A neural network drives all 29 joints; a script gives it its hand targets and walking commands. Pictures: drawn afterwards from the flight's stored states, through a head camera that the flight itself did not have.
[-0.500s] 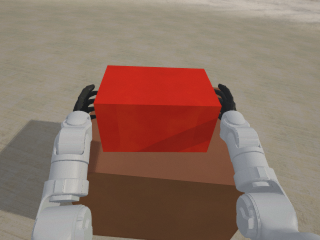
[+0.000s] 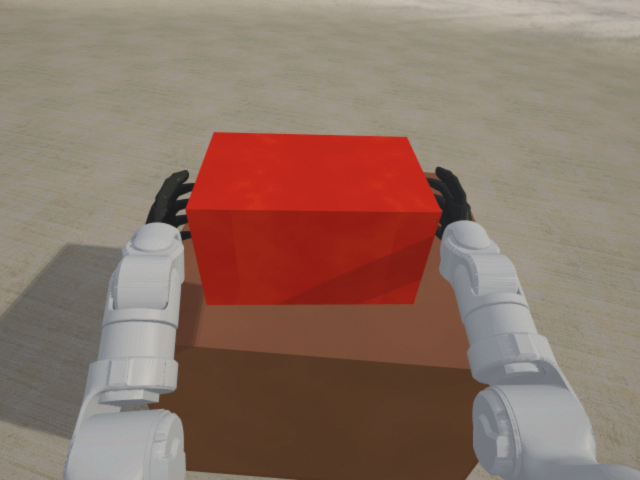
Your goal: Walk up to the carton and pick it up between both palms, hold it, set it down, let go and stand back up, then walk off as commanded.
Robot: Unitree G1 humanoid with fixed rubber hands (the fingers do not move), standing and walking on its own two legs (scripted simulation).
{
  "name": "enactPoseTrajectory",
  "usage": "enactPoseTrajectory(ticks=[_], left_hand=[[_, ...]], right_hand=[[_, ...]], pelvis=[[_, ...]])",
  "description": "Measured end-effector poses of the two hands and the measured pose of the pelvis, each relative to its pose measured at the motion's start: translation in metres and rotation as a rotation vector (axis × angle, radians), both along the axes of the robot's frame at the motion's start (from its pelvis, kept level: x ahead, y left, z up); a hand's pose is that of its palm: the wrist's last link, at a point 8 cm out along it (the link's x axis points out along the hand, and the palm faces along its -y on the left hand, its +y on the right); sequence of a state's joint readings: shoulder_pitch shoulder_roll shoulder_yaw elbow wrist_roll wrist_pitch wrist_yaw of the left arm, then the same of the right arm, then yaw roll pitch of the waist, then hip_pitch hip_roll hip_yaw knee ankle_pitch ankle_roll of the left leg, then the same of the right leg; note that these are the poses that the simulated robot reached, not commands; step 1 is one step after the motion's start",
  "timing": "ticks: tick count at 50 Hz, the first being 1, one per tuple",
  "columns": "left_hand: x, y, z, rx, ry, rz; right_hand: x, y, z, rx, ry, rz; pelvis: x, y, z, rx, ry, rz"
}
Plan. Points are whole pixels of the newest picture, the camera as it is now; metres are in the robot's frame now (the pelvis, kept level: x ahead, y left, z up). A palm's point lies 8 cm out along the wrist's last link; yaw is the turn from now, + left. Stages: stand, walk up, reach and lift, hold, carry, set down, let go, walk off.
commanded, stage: hold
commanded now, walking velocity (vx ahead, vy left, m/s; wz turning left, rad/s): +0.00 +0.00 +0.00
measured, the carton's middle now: (311, 216) +0.42 +0.01 +0.17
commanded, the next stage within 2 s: none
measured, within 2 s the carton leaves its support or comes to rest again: neither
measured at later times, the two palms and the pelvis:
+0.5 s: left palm (160, 234) +0.36 +0.20 +0.18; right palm (451, 223) +0.37 -0.16 +0.20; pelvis +0.00 +0.00 +0.00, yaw +0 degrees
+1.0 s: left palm (164, 229) +0.36 +0.19 +0.19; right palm (454, 228) +0.37 -0.17 +0.19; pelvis +0.00 +0.00 +0.00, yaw +0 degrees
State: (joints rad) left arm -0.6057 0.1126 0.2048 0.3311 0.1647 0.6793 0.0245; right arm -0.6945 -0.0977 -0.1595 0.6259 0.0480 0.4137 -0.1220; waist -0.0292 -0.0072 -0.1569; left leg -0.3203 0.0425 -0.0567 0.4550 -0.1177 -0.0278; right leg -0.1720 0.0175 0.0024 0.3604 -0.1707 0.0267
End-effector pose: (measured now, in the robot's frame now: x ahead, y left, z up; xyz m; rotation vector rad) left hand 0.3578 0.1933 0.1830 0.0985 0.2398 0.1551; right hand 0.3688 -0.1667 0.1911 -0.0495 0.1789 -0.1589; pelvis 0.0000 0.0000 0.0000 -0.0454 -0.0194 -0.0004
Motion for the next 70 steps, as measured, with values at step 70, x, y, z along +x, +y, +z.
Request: enactPoseTrajectory(ticks=[70], left_hand=[[0.001,0.004,-0.007,-0.053,0.0,-0.005]], right_hand=[[0.002,0.004,0.004,-0.03,0.009,-0.002]], pelvis=[[0.001,0.0,0.0,0.001,0.001,0.0]])
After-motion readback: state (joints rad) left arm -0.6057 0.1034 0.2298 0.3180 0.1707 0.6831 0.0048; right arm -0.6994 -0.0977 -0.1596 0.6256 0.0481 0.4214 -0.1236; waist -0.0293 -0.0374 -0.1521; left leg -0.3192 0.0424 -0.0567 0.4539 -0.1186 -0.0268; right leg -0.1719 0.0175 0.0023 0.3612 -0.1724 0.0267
